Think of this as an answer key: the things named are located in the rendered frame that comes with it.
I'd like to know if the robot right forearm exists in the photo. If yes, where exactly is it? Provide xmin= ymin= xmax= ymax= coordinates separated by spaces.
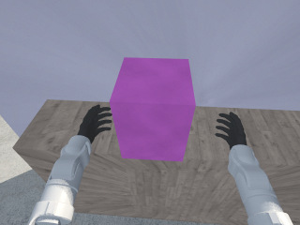
xmin=228 ymin=144 xmax=293 ymax=225

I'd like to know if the carton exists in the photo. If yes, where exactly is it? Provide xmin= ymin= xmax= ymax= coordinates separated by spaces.
xmin=109 ymin=57 xmax=196 ymax=162

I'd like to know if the robot left forearm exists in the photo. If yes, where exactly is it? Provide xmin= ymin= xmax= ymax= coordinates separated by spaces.
xmin=27 ymin=135 xmax=92 ymax=225

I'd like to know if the right robot hand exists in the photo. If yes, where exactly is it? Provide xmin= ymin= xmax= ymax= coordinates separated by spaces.
xmin=215 ymin=112 xmax=247 ymax=150

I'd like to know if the left robot hand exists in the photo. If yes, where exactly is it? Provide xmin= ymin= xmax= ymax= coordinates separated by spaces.
xmin=77 ymin=104 xmax=112 ymax=143

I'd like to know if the pedestal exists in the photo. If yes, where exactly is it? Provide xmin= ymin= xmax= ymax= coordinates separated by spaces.
xmin=12 ymin=99 xmax=300 ymax=225

